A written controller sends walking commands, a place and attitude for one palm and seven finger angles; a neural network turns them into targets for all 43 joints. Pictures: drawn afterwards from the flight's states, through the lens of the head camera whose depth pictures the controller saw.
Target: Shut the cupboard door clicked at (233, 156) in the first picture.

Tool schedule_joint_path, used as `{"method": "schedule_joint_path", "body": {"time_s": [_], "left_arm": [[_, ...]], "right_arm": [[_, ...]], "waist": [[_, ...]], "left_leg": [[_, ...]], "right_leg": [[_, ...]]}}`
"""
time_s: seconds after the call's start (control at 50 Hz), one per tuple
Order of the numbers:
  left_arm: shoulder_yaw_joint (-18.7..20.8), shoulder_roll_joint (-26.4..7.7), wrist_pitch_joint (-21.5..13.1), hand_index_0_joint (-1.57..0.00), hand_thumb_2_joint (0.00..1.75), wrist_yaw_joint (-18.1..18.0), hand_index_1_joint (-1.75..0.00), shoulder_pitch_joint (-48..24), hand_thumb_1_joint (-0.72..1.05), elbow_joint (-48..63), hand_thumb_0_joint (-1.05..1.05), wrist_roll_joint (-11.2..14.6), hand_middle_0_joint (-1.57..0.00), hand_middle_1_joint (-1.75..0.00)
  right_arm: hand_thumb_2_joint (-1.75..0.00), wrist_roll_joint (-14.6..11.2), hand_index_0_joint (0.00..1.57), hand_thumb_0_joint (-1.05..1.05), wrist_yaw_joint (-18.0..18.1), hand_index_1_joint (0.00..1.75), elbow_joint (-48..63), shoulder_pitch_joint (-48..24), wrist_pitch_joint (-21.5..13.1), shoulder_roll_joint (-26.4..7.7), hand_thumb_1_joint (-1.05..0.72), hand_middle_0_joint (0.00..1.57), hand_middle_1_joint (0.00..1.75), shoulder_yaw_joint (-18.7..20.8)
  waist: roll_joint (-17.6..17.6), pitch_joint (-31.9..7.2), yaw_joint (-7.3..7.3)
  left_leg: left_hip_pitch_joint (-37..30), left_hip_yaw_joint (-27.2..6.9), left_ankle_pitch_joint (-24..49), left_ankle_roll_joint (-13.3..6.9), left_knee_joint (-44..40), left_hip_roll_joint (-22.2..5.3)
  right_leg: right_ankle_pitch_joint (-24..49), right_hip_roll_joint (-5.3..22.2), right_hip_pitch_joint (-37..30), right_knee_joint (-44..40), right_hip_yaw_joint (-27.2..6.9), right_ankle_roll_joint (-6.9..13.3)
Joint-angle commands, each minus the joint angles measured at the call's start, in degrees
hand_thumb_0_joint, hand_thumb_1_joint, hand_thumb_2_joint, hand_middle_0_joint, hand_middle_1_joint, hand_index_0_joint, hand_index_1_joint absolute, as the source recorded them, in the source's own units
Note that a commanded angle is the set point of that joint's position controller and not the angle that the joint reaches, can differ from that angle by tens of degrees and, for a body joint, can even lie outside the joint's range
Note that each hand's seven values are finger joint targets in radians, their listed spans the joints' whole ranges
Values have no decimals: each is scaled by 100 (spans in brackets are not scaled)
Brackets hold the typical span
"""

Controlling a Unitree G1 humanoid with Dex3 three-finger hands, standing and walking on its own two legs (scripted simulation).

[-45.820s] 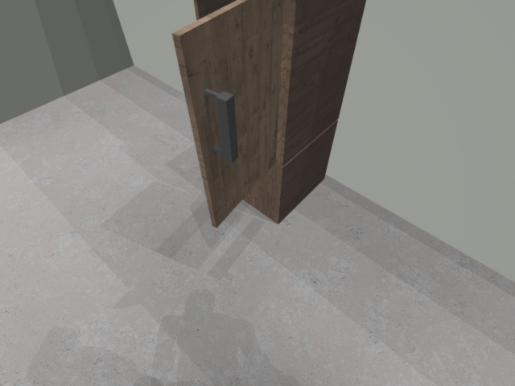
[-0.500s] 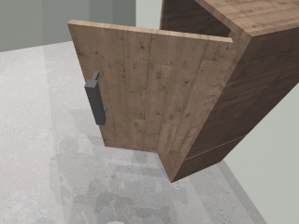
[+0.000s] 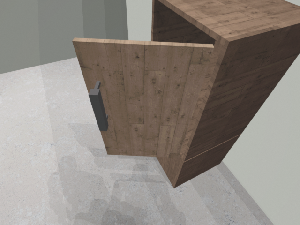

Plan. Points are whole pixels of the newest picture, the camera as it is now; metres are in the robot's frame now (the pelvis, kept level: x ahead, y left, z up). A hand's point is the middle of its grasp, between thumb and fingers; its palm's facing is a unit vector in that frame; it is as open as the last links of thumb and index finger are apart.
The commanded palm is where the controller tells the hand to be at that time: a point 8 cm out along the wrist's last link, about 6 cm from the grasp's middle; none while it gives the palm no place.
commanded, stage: come to a stop and stand still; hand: left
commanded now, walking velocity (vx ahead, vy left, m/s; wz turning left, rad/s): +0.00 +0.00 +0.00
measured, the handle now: (101, 106) +0.45 +0.19 +0.03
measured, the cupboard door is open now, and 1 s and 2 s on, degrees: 61 61 61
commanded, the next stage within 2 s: look again from close up in 0.02 s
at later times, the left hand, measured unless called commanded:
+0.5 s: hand out of the picture +0.01 +0.20 -0.18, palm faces +0.00 -0.98 -0.22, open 7.3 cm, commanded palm none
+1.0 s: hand (85, 181) +0.22 +0.18 +0.02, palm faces +0.09 -1.00 +0.01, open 6.8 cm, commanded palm +0.12 +0.24 -0.05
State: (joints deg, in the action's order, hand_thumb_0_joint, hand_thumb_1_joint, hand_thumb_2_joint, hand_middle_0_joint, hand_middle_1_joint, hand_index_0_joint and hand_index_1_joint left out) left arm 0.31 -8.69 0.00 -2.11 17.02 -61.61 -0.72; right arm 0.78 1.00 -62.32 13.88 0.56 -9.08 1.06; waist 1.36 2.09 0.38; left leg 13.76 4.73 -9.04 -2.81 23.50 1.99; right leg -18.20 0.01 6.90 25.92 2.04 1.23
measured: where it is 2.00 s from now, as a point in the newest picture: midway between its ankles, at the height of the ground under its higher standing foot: outside the picture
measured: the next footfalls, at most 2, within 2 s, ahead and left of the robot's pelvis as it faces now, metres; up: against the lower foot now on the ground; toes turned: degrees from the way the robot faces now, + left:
none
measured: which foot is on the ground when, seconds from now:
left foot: down 0.00-1.00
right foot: down 0.00-1.00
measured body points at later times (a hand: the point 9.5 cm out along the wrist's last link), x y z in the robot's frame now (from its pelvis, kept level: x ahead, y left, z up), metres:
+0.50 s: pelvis +0.00 +0.02 -0.01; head +0.01 +0.01 +0.44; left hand +0.01 +0.25 -0.16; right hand -0.01 -0.19 -0.17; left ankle +0.04 +0.09 -0.74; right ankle -0.05 -0.10 -0.74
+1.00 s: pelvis +0.00 +0.01 -0.04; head +0.00 +0.01 +0.41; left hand +0.21 +0.23 +0.02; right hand +0.16 -0.24 -0.11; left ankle +0.04 +0.09 -0.74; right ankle +0.01 -0.08 -0.74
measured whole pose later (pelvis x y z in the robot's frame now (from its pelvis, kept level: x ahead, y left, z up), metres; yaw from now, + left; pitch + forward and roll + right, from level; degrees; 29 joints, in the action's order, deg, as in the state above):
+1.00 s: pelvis +0.00 +0.01 -0.04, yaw +2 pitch +6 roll +1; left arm 5.3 -8.9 -24.0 7.3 20.5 -5.8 13.2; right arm -0.7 -0.7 -38.9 13.2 -15.5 -14.1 1.6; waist 0.1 -7.3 2.9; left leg 33.0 4.2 -19.2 -2.6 46.2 3.1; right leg -23.9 -0.3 30.6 48.8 2.5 2.4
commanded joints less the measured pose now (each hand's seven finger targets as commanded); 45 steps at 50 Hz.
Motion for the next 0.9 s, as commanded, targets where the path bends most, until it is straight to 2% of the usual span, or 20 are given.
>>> {"method": "schedule_joint_path", "body": {"time_s": [0.0, 0.08, 0.1, 0.12, 0.14, 0.16, 0.18, 0.3, 0.44, 0.62, 0.68, 0.7, 0.72, 0.74, 0.76, 0.78, 0.8, 0.82, 0.84, 0.88], "left_arm": [[61, -514, -57, -20, 90, -25, -30, 335, 90, 63, 0, 18, -20, -30], [40, -477, -47, -20, 90, -24, -30, 441, 90, -72, 0, 18, -20, -30], [-58, -522, -281, -20, 90, -222, -30, 800, 90, -116, 0, -143, -20, -30], [1, -774, -289, -20, 90, -187, -30, 410, 90, 168, 0, -54, -20, -30], [4, -730, -262, -20, 90, -133, -30, 187, 90, 255, 0, -34, -20, -30], [5, -671, -321, -20, 90, -120, -30, 345, 90, 241, 0, -44, -20, -30], [-4, -634, -306, -20, 90, -110, -30, 397, 90, 240, 0, -9, -20, -30], [-57, -451, -187, -20, 90, -75, -30, 409, 90, 219, 0, -12, -20, -30], [-45, -502, -140, -20, 90, -70, -30, 541, 90, 216, 0, -19, -20, -30], [-29, -687, -173, -20, 90, -63, -30, 496, 90, 183, 0, -11, -20, -30], [-29, -720, -159, -20, 90, -64, -30, 513, 90, 149, 0, -21, -20, -30], [-54, -614, -188, -20, 90, -248, -30, 604, 90, 60, 0, -114, -20, -30], [2140, -3734, -1676, -20, 90, -393, -30, -4093, 90, 9677, 0, 644, -20, -30], [104, -1175, -1308, -22, 90, -394, -32, -193, 90, 8159, 0, 758, -22, -32], [333, -1130, -1024, -24, 90, -626, -34, 54, 90, 7985, 0, 928, -24, -34], [-545, 403, -292, -25, 90, -574, -36, 1557, 90, 5944, 0, 881, -25, -36], [-458, 58, -432, -27, 90, -563, -38, 347, 90, 7236, 0, 1000, -27, -38], [-169, -142, -633, -29, 90, -465, -40, 406, 90, 7014, 0, 932, -29, -40], [110, -243, -902, -31, 90, -329, -42, 596, 90, 6333, 0, 932, -31, -42], [416, -83, -1546, -35, 90, 200, -46, 2115, 90, 5168, 0, 1146, -35, -46]], "right_arm": [[-90, -19, 20, 0, 47, 30, 3, 196, -77, -410, -90, 20, 30, -15], [-90, -26, 20, 0, 66, 30, -138, 346, -73, -380, -90, 20, 30, -37], [-90, -21, 20, 0, -2, 30, 300, -91, -229, -612, -90, 20, 30, -84], [-90, -13, 20, 0, -34, 30, 384, 398, -177, -380, -90, 20, 30, -67], [-90, 24, 20, 0, -35, 30, 301, 488, -148, -446, -90, 20, 30, -47], [-90, 51, 20, 0, -45, 30, 294, 619, -208, -392, -90, 20, 30, -84], [-90, 32, 20, 0, -26, 30, 352, 693, -216, -433, -90, 20, 30, -95], [-90, 13, 20, 0, -5, 30, 446, 656, -197, -526, -90, 20, 30, -74], [-90, 0, 20, 0, 2, 30, 331, 555, -226, -623, -90, 20, 30, -44], [-90, -16, 20, 0, 20, 30, 203, 409, -301, -702, -90, 20, 30, -40], [-90, -28, 20, 0, 34, 30, 155, 300, -307, -710, -90, 20, 30, -47], [-90, -59, 20, 0, 14, 30, 551, 120, -249, -844, -90, 20, 30, -64], [-90, -239, 20, 0, 411, 30, 2245, 728, -1324, -2028, -90, 20, 30, 273], [-90, -468, 20, 0, 508, 30, 2157, 247, -1914, -1233, -90, 20, 30, -188], [-90, -294, 20, 0, 473, 30, 1890, 144, -2091, -1253, -90, 20, 30, -128], [-90, -314, 20, 0, 276, 30, 1582, 198, -2064, -951, -90, 20, 30, -82], [-90, -309, 20, 0, 120, 30, 2038, 249, -2064, -1244, -90, 20, 30, 131], [-90, -282, 20, 0, 76, 30, 2346, -16, -2101, -1215, -90, 20, 30, 175], [-90, -249, 20, 0, 42, 30, 2489, -199, -2113, -1257, -90, 20, 30, 192], [-90, -248, 20, 0, -74, 30, 2864, -331, -2019, -1165, -90, 20, 30, 235]], "waist": [[-227, 360, -53], [-194, 435, -66], [-410, 542, -209], [-425, 160, 194], [-751, 274, 193], [-895, -148, 119], [-835, -347, 141], [34, 345, 46], [97, 334, -46], [-85, -137, -29], [-217, -58, -55], [-76, 263, -26], [-621, -1922, 1000], [-2574, -2922, 191], [-2283, -2749, 6], [-1445, -1655, 205], [-1127, -1013, 293], [-763, -443, 308], [45, 98, 273], [1062, 150, -83]], "left_leg": [[-408, -846, -54, 124, -576, -742], [-306, -879, -331, 131, -720, -741], [-47, -705, 670, 182, 645, -720], [-140, -740, -392, 148, 483, -674], [-22, -790, -659, 115, 311, -633], [-125, -843, 94, 96, 398, -677], [-168, -854, 37, 43, 356, -709], [370, -1035, -728, -73, -115, -702], [264, -1126, -956, -135, -500, -807], [-407, -857, 362, -120, -233, -786], [-439, -811, 541, -125, -216, -806], [-126, -838, 1241, 13, 531, -975], [-2362, -1166, 1876, 131, 625, -688], [-3126, -1378, 2440, 451, 375, -913], [-2568, -1418, 2765, 799, -166, -901], [-1732, -1464, 1904, 713, -397, -906], [-887, -1422, 828, 564, -188, -805], [-234, -1369, -172, 501, 68, -649], [581, -1258, -1039, 432, 391, -465], [1480, -895, -1155, 365, 1110, -192]], "right_leg": [[216, 683, 742, -897, -649, 25], [124, 658, 656, -946, -600, 19], [1941, 788, 785, -852, -831, 16], [404, 961, 868, -870, -897, 222], [-398, 802, 990, -743, -801, 305], [424, 725, 676, -564, -713, 358], [377, 656, 534, -451, -657, 352], [-274, 432, 854, -285, -546, 235], [-111, 421, 826, -206, -495, 143], [653, 542, 645, -295, -590, 85], [777, 556, 617, -343, -576, 58], [951, 575, 848, -430, -574, -9], [1808, 20, 1429, 735, 277, -82], [310, -164, 1728, 1689, 283, -23], [-193, -177, 1632, 1666, 107, 38], [-438, -52, 2179, 1733, 76, -58], [-390, 28, 2148, 1455, 85, -41], [-355, 5, 2251, 1109, 199, 12], [-312, -2, 2403, 775, 290, 38], [-824, -5, 2633, 703, 295, 82]]}}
